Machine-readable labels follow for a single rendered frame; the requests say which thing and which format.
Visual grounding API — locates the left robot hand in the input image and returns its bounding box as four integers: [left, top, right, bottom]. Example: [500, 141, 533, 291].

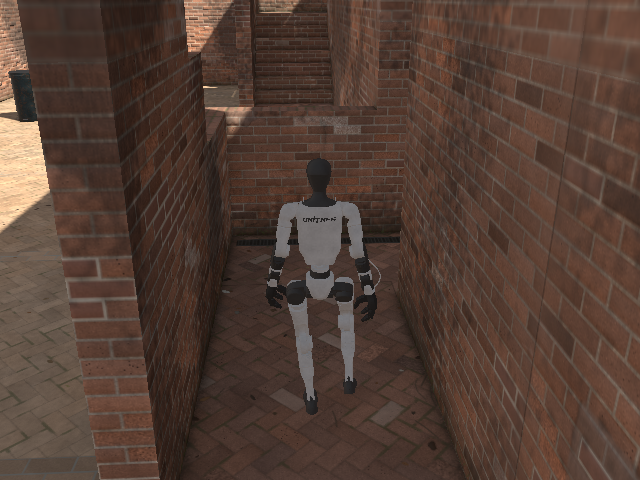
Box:
[265, 284, 286, 309]

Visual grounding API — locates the right robot upper arm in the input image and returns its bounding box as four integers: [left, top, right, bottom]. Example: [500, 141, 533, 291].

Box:
[340, 201, 365, 259]

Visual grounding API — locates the left robot upper arm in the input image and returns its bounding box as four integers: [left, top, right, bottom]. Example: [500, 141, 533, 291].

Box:
[274, 202, 299, 258]

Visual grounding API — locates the robot right forearm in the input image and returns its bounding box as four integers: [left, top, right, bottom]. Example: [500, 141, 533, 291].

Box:
[355, 243, 375, 295]

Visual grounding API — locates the robot left forearm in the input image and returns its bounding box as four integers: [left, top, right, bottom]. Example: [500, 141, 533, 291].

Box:
[267, 243, 285, 287]

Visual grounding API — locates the right robot hand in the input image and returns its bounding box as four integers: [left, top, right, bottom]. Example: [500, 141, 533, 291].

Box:
[354, 292, 377, 322]

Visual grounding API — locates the right robot shin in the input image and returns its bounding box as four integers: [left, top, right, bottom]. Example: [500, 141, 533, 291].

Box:
[341, 314, 355, 382]

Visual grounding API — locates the left robot foot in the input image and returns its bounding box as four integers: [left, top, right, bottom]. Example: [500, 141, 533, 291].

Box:
[303, 389, 318, 415]

